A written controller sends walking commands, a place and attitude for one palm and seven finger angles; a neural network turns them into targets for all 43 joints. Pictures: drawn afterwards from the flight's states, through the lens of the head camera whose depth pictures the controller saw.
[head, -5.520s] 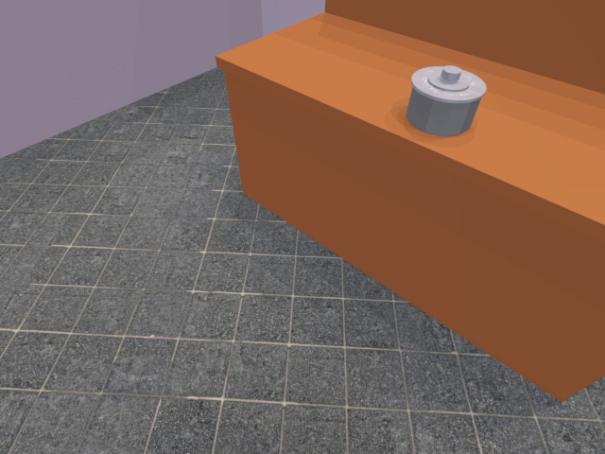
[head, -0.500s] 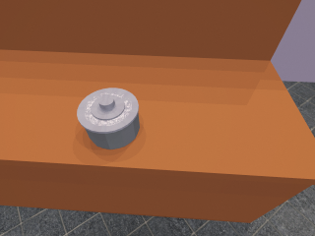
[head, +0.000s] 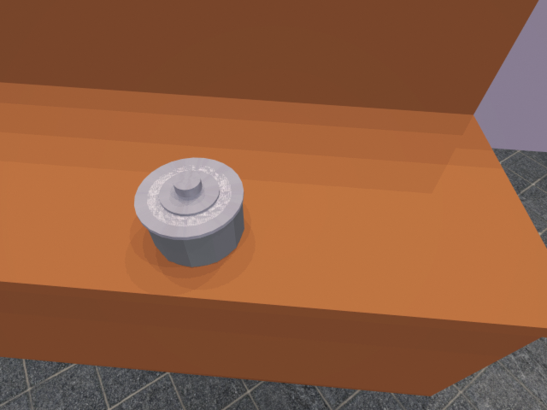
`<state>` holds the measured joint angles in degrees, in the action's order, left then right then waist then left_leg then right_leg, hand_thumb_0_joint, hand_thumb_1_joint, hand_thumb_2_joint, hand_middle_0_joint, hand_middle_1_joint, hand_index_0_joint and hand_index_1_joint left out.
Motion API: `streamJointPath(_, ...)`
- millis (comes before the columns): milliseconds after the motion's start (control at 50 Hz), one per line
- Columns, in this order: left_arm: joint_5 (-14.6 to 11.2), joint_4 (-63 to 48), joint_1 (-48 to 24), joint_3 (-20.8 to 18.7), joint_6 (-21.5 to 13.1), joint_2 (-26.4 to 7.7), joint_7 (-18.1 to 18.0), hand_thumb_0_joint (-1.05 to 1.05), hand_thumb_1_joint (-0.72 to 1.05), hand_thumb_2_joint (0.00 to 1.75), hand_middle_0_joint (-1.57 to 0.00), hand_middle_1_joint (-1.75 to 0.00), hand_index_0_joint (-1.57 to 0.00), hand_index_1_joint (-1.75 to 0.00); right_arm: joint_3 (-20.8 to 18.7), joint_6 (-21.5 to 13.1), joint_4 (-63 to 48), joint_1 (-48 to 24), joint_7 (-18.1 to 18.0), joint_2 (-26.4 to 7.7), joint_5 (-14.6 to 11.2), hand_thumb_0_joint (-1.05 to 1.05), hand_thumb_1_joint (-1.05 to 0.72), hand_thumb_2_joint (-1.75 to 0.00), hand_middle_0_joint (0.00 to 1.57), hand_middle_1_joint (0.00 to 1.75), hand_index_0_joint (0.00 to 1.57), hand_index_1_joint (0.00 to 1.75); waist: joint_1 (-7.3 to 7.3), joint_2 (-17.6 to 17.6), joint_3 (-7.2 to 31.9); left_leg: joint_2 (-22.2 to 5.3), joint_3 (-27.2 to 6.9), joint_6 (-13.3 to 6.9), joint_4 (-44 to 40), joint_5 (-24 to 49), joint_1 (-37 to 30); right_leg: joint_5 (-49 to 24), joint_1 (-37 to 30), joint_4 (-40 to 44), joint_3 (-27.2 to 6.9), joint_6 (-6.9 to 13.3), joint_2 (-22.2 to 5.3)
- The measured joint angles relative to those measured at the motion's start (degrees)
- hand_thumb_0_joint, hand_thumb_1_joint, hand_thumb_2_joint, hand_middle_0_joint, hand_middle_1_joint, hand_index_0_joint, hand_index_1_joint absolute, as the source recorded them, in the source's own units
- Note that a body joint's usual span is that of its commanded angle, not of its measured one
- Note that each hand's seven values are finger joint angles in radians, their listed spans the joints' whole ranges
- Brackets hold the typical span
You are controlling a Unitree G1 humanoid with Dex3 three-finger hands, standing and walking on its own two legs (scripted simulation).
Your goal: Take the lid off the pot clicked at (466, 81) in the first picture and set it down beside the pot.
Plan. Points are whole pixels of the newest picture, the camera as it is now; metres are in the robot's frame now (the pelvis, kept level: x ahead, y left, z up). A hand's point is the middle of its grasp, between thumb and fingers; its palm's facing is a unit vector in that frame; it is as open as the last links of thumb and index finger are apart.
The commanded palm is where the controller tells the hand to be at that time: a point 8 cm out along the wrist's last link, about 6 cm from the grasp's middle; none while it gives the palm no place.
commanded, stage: look again from close up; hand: left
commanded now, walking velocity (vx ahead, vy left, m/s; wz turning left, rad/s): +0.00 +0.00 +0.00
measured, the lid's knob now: (187, 183) +0.46 +0.18 +0.06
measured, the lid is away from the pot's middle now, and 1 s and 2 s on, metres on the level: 0.00 0.00 0.00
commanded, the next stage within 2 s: lift the closed hand beside the body in 0.88 s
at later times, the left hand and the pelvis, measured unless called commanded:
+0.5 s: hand out of the picture -0.02 +0.18 -0.18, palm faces +0.03 -0.99 -0.16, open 7.4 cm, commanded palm none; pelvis +0.00 +0.02 +0.00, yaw +0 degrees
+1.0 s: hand out of the picture -0.03 +0.19 -0.18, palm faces +0.03 -0.99 -0.15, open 7.4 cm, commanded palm +0.08 +0.24 -0.07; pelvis -0.01 +0.03 +0.00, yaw +0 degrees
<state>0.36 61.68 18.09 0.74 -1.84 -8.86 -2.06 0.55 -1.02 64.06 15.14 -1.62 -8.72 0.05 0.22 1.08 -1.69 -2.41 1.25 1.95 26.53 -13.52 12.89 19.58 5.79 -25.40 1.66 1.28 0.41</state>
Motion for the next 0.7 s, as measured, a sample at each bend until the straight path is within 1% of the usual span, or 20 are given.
streamJointPath(280,-0.1,0.1,0.1,0.0,0.2,0.1,0.0,0.00,0.91,0.90,-0.20,-0.29,-0.20,-0.30,0.3,-0.1,1.1,1.1,0.2,1.0,0.0,0.01,-0.92,-0.90,0.20,0.30,0.19,0.30,-0.16,0.2,-0.5,0.7,0.2,-0.8,-0.4,0.3,-0.1,-0.6,-0.3,0.9,-0.1,-0.8,-0.7)
streamJointPath(700,0.0,1.3,1.5,0.1,0.2,0.9,-0.2,0.00,0.91,0.90,-0.20,-0.29,-0.20,-0.30,0.2,-0.5,1.6,1.7,0.1,1.7,-0.1,0.01,-0.92,-0.90,0.20,0.30,0.19,0.30,0.11,0.7,-0.6,1.8,0.6,-2.0,-0.4,0.4,0.4,-0.8,0.0,1.1,-0.4,-1.9,-1.9)
